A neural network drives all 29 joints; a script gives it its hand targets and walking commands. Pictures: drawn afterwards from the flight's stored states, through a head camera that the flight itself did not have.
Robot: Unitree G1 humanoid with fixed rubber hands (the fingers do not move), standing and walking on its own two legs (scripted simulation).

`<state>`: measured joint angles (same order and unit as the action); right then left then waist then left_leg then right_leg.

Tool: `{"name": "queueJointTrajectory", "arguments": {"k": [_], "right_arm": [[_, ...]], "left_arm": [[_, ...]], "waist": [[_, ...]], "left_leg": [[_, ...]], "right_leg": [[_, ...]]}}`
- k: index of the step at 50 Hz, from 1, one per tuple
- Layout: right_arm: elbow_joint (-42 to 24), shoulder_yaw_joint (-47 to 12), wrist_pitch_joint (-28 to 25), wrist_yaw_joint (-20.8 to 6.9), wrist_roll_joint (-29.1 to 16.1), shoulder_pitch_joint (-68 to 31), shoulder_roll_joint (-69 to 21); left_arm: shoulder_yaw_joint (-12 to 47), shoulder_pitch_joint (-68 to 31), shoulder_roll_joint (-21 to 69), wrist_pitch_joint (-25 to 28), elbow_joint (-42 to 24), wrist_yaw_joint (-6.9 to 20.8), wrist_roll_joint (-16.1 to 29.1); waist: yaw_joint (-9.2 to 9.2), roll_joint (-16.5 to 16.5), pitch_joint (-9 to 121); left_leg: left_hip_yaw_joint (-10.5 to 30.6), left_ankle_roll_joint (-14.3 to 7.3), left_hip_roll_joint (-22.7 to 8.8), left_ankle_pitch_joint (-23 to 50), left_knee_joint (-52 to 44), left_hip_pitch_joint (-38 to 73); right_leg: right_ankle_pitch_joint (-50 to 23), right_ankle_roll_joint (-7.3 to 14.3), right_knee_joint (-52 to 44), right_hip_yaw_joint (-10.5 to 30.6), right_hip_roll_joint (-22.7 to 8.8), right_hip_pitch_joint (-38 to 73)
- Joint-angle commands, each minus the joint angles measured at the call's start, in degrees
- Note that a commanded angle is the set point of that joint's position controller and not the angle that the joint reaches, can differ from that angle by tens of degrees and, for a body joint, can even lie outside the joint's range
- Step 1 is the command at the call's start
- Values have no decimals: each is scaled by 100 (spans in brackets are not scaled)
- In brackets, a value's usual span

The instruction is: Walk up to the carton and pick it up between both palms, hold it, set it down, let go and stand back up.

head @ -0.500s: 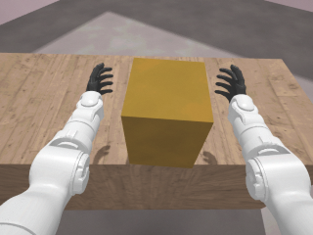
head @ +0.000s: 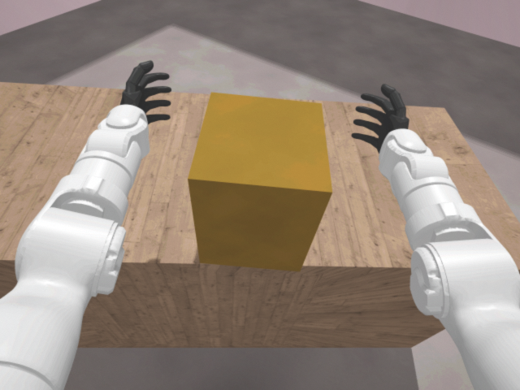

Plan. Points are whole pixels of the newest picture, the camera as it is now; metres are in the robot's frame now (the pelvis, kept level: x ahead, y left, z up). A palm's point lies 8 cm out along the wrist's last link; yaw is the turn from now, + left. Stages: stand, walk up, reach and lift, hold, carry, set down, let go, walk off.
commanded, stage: set down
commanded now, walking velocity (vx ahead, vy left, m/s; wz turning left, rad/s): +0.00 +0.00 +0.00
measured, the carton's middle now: (257, 186) +0.46 -0.01 +0.02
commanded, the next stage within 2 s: none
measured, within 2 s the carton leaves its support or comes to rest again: neither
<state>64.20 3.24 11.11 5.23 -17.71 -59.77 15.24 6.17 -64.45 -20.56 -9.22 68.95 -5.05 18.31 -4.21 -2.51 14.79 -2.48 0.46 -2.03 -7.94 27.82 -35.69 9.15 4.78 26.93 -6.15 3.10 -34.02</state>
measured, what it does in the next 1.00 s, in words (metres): stands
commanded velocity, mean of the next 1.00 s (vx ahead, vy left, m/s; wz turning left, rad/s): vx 0.00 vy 0.00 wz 0.00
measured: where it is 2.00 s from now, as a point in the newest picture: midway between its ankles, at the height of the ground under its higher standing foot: outside the picture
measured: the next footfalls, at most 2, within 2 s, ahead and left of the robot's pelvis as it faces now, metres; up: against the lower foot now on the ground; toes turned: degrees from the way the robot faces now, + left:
none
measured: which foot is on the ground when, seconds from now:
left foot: down 0.00-1.00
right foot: down 0.00-1.00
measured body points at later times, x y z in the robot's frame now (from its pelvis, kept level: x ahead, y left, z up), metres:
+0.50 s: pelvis +0.02 +0.00 +0.01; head +0.04 +0.01 +0.46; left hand +0.46 +0.19 +0.13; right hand +0.43 -0.21 +0.13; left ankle +0.05 +0.13 -0.73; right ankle +0.03 -0.06 -0.73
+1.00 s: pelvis +0.03 +0.00 +0.01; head +0.03 +0.01 +0.46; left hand +0.39 +0.20 +0.08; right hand +0.36 -0.21 +0.08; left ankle +0.05 +0.13 -0.73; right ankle +0.03 -0.06 -0.73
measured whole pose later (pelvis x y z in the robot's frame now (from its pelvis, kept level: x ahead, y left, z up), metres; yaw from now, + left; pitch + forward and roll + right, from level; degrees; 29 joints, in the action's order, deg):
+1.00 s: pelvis +0.03 +0.00 +0.01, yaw -1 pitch +3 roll +1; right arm 25.2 0.8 6.9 5.9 -15.2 -15.7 10.5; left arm -3.0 -19.0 -14.7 -11.3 26.2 -0.2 10.3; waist -1.6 -2.5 3.9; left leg -3.9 0.3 -1.1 -8.7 20.4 -14.6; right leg 10.7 4.3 21.7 -4.2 2.8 -14.4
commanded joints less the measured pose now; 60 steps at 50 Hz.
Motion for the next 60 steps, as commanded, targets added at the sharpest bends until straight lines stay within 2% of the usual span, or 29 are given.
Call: {"name": "queueJointTrajectory", "arguments": {"k": [1, 8, 13, 27, 34, 41, 51, 60], "right_arm": [[-1585, 265, -81, 172, 84, -3004, 1214], [-2040, 158, -7, 310, -35, -2441, 1072], [-2460, 34, -64, 348, -148, -1686, 969], [-4457, 26, -269, 304, -37, 43, 778], [-4843, -7, -378, 210, 36, 1013, 647], [-5051, -6, -558, 95, 172, 1783, 449], [-5422, 62, -929, 38, 375, 2880, 291], [-5691, 43, -1231, -93, 465, 3878, 210]], "left_arm": [[-281, -3191, -1029, 87, -1403, 59, -60], [-542, -2559, -994, -148, -2031, 232, -277], [-837, -1696, -890, -327, -2729, 368, -560], [-1350, 195, -710, -554, -4957, 419, -836], [-1340, 1114, -487, -485, -5408, 463, -870], [-1259, 1789, -346, -120, -5465, 466, -819], [-1087, 2818, -140, 372, -5739, 483, -775], [-898, 3824, 42, 779, -5999, 424, -750]], "waist": [[28, 507, 3230], [-2, 555, 2943], [6, 553, 2643], [146, 344, 2395], [228, 381, 1806], [300, 288, 1297], [296, 271, 805], [387, 257, 400]], "left_leg": [[304, -8, 221, 396, -218, 1891], [318, 32, 244, 915, -340, 2291], [320, 51, 262, 1390, -402, 2691], [223, -50, 299, 1455, -572, 2898], [202, -63, 277, 1110, -709, 2930], [189, -109, 255, 750, -808, 2848], [182, -75, 215, 715, -868, 2980], [196, -42, 148, 778, -917, 3156]], "right_leg": [[-1230, -688, -329, 679, -348, 2194], [-2104, -748, -338, 600, -296, 2662], [-2622, -797, -388, 538, -226, 2925], [-2883, -873, -396, 636, -217, 3365], [-2293, -770, -538, 719, -260, 3176], [-1548, -701, -683, 853, -342, 3028], [-1208, -602, -791, 911, -364, 2940], [-921, -450, -885, 927, -338, 2825]]}}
